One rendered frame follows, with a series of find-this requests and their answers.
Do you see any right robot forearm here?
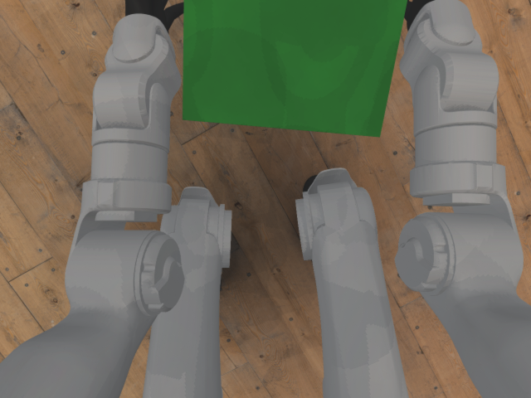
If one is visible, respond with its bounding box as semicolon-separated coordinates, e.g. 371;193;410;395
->
399;0;524;271

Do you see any robot right thigh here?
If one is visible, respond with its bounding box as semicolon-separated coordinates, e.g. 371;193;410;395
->
295;182;409;398

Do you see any left robot hand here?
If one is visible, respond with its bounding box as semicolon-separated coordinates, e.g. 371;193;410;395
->
125;0;184;32

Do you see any robot left upper arm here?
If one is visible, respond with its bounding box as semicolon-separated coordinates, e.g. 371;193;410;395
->
0;230;185;398

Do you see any robot right upper arm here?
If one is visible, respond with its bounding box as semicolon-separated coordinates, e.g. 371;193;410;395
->
395;212;531;398

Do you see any left robot forearm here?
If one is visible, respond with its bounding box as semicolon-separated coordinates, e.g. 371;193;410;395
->
65;13;182;298

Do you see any right robot hand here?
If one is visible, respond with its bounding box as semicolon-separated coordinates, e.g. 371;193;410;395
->
404;0;434;30

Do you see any carton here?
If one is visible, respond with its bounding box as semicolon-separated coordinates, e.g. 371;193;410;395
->
183;0;407;137

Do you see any robot right shin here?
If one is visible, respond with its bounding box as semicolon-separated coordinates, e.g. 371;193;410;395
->
307;167;378;237

